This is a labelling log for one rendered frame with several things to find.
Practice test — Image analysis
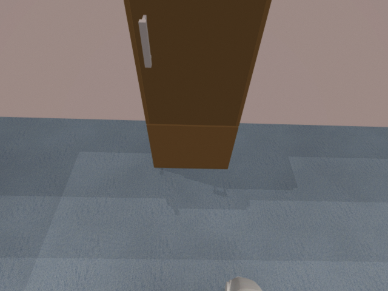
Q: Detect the handle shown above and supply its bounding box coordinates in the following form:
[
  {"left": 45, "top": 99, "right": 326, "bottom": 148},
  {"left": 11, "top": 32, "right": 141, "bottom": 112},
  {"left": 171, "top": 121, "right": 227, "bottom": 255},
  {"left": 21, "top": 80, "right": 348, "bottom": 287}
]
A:
[{"left": 138, "top": 15, "right": 152, "bottom": 68}]

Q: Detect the right robot thigh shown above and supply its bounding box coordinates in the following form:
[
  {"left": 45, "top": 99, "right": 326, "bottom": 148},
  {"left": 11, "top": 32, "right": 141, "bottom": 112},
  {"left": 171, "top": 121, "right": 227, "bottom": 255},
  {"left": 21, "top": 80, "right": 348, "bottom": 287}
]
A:
[{"left": 225, "top": 277, "right": 262, "bottom": 291}]

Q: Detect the cupboard door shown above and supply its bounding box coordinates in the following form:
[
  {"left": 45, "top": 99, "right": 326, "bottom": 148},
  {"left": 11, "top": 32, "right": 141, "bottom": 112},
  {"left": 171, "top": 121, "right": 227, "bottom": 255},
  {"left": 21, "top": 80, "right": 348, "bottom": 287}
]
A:
[{"left": 129, "top": 0, "right": 266, "bottom": 126}]

